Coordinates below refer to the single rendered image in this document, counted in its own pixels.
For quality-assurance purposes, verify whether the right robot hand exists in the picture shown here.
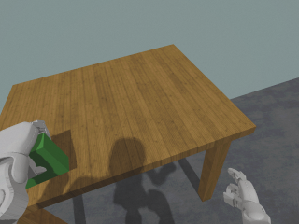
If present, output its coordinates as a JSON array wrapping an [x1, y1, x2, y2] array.
[[223, 168, 259, 210]]

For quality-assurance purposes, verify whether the table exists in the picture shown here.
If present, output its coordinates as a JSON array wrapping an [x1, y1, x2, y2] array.
[[0, 44, 257, 224]]

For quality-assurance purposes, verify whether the right robot forearm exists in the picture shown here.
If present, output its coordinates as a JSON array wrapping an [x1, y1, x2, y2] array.
[[241, 202, 271, 224]]

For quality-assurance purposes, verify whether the sponge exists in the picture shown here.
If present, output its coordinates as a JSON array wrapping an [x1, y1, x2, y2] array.
[[25, 133, 69, 189]]

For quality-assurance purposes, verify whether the left robot hand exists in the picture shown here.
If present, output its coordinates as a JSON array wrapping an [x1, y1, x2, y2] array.
[[0, 120, 51, 180]]

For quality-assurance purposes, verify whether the left robot forearm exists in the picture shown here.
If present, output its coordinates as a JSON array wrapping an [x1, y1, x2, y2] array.
[[0, 152, 30, 224]]

